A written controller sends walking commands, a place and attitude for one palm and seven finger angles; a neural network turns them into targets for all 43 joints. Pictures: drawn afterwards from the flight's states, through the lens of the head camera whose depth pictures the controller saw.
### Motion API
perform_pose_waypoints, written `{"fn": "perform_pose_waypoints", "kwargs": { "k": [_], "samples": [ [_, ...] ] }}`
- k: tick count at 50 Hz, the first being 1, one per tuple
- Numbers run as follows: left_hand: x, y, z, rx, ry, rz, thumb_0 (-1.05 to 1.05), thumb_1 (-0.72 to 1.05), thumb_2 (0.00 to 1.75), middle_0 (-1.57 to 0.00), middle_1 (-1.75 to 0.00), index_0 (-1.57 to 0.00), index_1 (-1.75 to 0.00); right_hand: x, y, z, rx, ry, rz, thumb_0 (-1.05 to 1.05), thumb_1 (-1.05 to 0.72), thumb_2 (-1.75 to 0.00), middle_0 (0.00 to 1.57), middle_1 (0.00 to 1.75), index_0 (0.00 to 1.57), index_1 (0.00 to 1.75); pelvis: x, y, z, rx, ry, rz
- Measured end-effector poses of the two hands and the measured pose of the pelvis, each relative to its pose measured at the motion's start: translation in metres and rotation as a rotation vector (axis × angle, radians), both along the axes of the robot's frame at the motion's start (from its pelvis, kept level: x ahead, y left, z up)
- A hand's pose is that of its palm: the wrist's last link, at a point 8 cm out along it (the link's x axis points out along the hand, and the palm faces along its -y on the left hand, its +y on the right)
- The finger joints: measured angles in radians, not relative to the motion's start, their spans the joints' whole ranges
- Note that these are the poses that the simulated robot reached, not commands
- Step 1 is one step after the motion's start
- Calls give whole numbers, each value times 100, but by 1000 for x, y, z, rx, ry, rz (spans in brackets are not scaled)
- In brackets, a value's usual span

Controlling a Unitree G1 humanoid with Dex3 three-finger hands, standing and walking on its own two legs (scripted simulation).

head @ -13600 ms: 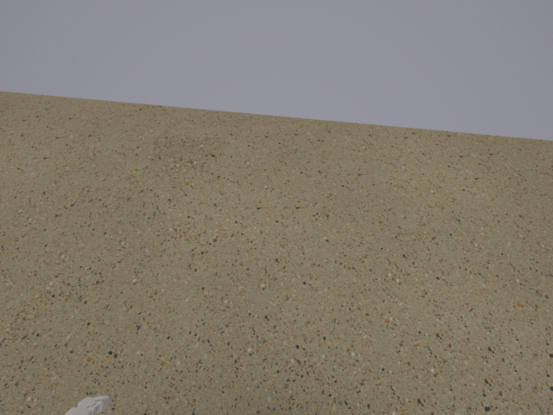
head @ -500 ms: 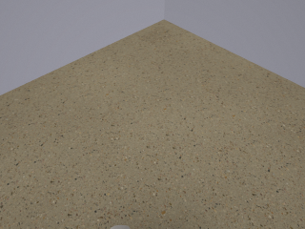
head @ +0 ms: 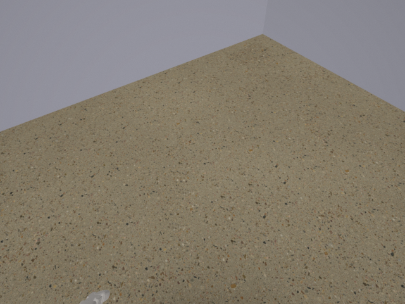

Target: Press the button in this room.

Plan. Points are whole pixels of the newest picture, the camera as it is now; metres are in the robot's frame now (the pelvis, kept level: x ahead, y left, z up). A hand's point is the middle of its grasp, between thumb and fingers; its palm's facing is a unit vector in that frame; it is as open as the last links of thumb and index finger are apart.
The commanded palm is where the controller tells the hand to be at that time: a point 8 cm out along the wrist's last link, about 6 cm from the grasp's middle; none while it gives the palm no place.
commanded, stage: turn or walk to find it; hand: left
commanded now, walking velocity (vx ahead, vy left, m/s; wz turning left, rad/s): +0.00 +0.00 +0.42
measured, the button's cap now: out of the picture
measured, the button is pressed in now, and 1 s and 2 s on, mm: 0 0 0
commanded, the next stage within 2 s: stand and wait in 2.00 s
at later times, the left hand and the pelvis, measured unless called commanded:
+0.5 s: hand out of the picture -0.06 +0.23 -0.18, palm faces +0.30 -0.93 -0.23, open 7.4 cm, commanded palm none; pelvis -0.04 +0.02 +0.00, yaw +14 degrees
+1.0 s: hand out of the picture -0.02 +0.21 -0.14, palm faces +0.43 -0.86 -0.27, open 7.4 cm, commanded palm none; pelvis -0.05 -0.01 +0.00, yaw +27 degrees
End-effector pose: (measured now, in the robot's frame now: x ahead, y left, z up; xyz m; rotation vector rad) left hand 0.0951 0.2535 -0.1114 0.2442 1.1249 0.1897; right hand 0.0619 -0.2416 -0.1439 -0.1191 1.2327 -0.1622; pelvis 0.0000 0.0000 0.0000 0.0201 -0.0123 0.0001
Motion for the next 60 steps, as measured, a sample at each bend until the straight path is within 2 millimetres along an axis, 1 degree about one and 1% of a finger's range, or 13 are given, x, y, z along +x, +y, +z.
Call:
{"fn": "perform_pose_waypoints", "kwargs": {
  "k": [2, 7, 13, 18, 23, 26, 31, 36, 41, 47, 50, 54, 60],
  "samples": [
    [-8, -9, 4, 4, -16, 10, 0, 91, 90, -20, -30, -20, -30, -4, -8, -5, 4, 22, 10, 1, -91, -90, 20, 30, 20, 30, -4, -5, 0, -5, -8, 30],
    [-40, -22, 9, -7, 15, 75, 0, 91, 90, -20, -30, -20, -30, -12, -22, -1, 1, 77, 50, 1, -91, -90, 20, 30, 20, 30, -10, -13, 8, 7, -13, 83],
    [-79, -26, 3, -35, 70, 151, 0, 91, 90, -20, -30, -20, -30, -16, -24, 6, -22, 132, 107, 1, -91, -90, 20, 30, 19, 30, -14, -14, 12, 12, -5, 142],
    [-118, -13, -10, -63, 119, 225, 0, 90, 90, -21, -30, -20, -30, 0, -7, 11, -51, 130, 185, 1, -91, -90, 20, 30, 19, 30, -21, -3, 9, 0, 0, 192],
    [-163, 14, -34, -91, 170, 314, 0, 90, 90, -21, -30, -20, -30, 29, 26, 15, -89, 36, 274, 1, -91, -90, 20, 30, 19, 30, -32, 19, -4, -27, 1, 244],
    [-182, 28, -38, -92, 217, 348, 0, 91, 90, -20, -30, -20, -30, 40, 46, 24, -92, -20, 306, 1, -91, -90, 20, 30, 20, 30, -38, 27, -1, -25, -6, 250],
    [-185, 43, -25, -91, 184, 381, 1, 91, 90, -20, -30, -20, -30, 43, 68, 36, -86, -39, 353, 1, -91, -90, 20, 30, 20, 30, -42, 34, 11, -46, -5, 292],
    [-173, 47, -14, -74, 115, 391, 1, 91, 90, -20, -30, -20, -30, 42, 74, 36, -65, -35, 376, 1, -91, -90, 20, 30, 20, 30, -46, 34, 14, -45, -2, 328],
    [-155, 40, -7, -53, 53, 389, 1, 91, 90, -20, -30, -20, -30, 33, 63, 26, -47, -6, 380, 1, -91, -90, 20, 30, 20, 30, -48, 23, 13, -33, 1, 367],
    [-139, 15, 1, -11, -32, 398, 0, 91, 90, -20, -30, -20, -30, 25, 33, 2, -21, 56, 392, 1, -91, -90, 20, 30, 20, 30, -47, -2, 2, -11, 11, 426],
    [-149, -1, 7, -4, -41, 424, 0, 91, 90, -20, -30, -20, -30, 25, 21, -3, -22, 89, 413, 1, -91, -90, 20, 30, 20, 30, -48, -11, 4, -7, 0, 464],
    [-174, -19, 10, -12, -1, 480, 0, 91, 90, -20, -30, -20, -30, 31, 12, 0, -26, 110, 450, 1, -91, -90, 20, 30, 20, 30, -49, -18, 9, 6, -5, 504],
    [-216, -37, 3, -45, 61, 565, 0, 91, 90, -20, -30, -20, -30, 40, 15, 6, -51, 130, 522, 1, -91, -90, 20, 30, 19, 30, -53, -19, 11, 14, -2, 566]
  ]
}}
